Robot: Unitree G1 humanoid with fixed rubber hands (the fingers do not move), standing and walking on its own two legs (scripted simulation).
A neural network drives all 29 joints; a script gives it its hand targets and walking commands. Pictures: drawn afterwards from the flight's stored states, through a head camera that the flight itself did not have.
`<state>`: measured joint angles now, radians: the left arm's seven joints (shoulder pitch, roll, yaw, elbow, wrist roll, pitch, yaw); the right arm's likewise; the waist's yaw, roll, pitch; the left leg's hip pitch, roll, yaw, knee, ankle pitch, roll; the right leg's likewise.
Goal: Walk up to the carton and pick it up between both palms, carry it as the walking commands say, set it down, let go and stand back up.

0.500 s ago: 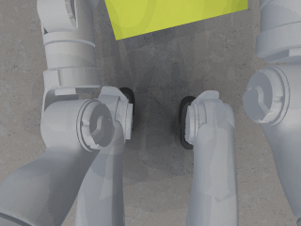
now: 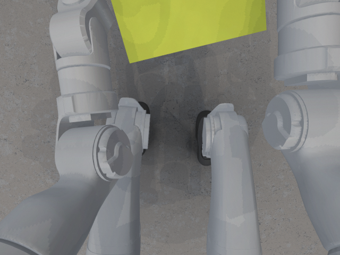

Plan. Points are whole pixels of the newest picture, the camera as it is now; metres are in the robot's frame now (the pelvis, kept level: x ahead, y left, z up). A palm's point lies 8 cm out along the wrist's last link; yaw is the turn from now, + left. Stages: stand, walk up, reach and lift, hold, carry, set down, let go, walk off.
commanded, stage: reach and lift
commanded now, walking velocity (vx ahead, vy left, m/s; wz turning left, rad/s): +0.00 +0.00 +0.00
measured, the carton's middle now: out of the picture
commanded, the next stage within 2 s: none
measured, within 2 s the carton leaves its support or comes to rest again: neither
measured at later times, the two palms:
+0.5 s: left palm out of the picture +0.51 +0.17 -0.03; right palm out of the picture +0.57 -0.11 -0.01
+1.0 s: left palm out of the picture +0.48 +0.17 +0.04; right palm out of the picture +0.54 -0.11 +0.06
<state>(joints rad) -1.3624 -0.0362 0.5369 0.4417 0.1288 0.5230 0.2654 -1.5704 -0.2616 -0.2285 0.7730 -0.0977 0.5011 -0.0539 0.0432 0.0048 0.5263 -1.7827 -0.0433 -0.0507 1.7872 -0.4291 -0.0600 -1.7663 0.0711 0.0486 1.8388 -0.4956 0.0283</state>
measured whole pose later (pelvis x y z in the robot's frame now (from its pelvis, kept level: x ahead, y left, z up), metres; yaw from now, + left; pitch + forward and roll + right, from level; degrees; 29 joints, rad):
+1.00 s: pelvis -0.01 +0.01 +0.10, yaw +0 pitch +15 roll -1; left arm -1.16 -0.08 0.47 0.41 0.13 0.55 0.31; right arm -1.35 -0.18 -0.25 0.73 -0.12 0.47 -0.06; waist 0.04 0.01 0.52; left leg -1.35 -0.04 -0.06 1.45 -0.35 -0.03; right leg -1.32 0.06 0.06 1.48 -0.41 0.04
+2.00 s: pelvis +0.01 +0.01 +0.22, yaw +1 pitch +3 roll -1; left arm -0.86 -0.16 0.40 0.33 0.16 0.51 0.31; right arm -1.01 -0.06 -0.26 0.60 -0.18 0.44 -0.05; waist 0.04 0.00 0.53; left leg -0.78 -0.03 -0.08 0.94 -0.22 -0.03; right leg -0.75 0.04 0.05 0.96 -0.27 0.03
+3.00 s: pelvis +0.12 +0.00 +0.29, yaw +0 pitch -8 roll +1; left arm -0.33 -0.17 0.29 0.35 0.26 0.74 0.12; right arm -0.40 0.15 -0.20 0.51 -0.26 0.67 -0.11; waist 0.06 0.00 0.00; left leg -0.12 -0.02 -0.07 0.43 -0.18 -0.02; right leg -0.11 0.02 0.07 0.49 -0.25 0.00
